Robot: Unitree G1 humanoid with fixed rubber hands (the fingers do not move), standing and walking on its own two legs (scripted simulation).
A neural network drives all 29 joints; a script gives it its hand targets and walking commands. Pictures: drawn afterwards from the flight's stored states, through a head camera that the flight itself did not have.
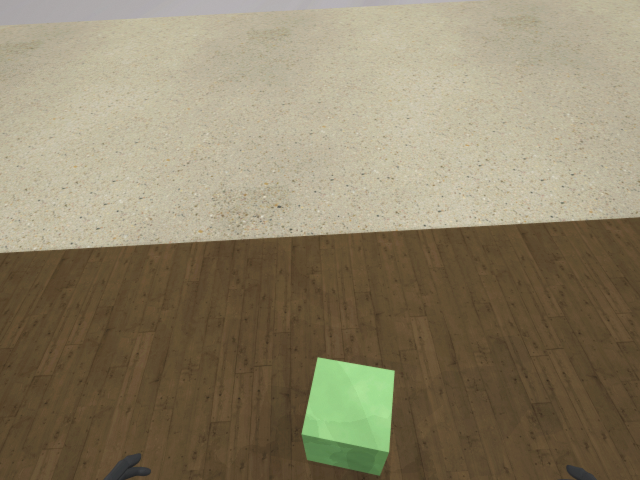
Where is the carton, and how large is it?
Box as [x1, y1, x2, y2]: [302, 357, 394, 475]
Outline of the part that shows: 318,357 302,429 302,438 307,459 379,475 388,453 394,371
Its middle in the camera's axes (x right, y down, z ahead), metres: +0.09 +0.49 +1.07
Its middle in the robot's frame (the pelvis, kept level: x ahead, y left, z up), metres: +0.41 -0.02 -0.66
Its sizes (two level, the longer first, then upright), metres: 0.210 0.200 0.250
